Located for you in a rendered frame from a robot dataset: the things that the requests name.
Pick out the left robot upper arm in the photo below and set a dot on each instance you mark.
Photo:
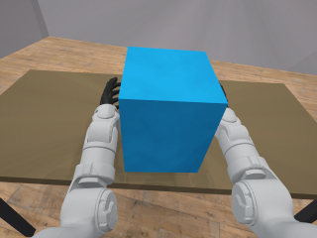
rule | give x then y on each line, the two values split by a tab
86	213

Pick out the robot right forearm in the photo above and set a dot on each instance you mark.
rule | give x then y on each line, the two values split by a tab
239	151

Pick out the carton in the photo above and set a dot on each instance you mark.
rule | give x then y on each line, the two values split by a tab
170	105

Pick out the table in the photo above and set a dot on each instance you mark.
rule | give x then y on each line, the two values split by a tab
45	114

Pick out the robot left forearm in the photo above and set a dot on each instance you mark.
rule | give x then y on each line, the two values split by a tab
96	168

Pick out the right robot upper arm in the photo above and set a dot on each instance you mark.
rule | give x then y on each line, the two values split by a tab
265	206

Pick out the left robot hand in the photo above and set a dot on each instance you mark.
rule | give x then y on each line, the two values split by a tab
108	92

